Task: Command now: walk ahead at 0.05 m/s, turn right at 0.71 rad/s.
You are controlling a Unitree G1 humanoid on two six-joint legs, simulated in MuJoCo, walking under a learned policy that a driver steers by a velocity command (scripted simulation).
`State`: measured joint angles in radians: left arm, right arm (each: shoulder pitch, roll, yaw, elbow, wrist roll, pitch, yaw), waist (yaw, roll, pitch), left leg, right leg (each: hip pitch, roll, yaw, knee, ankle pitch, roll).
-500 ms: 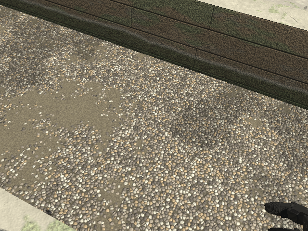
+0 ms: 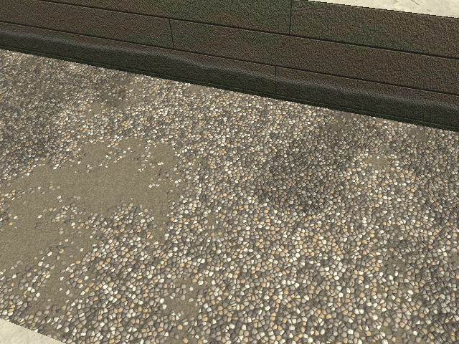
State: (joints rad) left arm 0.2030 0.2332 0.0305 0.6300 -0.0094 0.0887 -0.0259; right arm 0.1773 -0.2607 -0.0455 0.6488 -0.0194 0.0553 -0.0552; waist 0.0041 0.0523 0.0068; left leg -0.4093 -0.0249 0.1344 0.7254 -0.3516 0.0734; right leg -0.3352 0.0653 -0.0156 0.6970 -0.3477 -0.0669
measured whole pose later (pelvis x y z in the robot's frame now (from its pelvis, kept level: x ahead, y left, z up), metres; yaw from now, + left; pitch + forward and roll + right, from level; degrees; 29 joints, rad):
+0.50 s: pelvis +0.01 +0.05 +0.01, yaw -25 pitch +2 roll -1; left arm 0.07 0.31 0.08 0.53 0.00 0.06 -0.01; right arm 0.18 -0.24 0.00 0.61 -0.04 0.00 -0.02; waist -0.01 -0.02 0.02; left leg -0.35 0.00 0.02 0.65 -0.33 0.02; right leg -0.64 0.14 0.15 1.08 -0.31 -0.03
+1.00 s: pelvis +0.03 -0.05 -0.01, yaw -40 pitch +2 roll +2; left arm 0.06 0.15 -0.04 0.57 0.02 0.00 0.01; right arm 0.15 -0.23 -0.03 0.62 -0.01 0.04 -0.05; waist -0.03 -0.02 0.02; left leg -0.63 -0.09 -0.11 1.29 -0.37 -0.06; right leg -0.51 -0.02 -0.10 0.81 -0.34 -0.09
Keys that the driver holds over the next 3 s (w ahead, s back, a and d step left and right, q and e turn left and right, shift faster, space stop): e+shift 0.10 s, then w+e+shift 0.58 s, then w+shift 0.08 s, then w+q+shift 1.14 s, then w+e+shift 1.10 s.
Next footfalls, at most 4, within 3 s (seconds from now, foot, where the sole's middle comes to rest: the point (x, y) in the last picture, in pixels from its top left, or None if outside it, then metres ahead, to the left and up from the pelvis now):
0.36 left None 0.10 0.12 -0.75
0.78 right None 0.05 -0.16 -0.75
1.16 left None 0.11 0.01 -0.75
1.46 right None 0.02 -0.19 -0.75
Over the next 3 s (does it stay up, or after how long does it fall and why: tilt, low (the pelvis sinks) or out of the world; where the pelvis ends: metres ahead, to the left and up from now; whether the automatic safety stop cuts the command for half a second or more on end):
stays up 0.02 0.04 -0.01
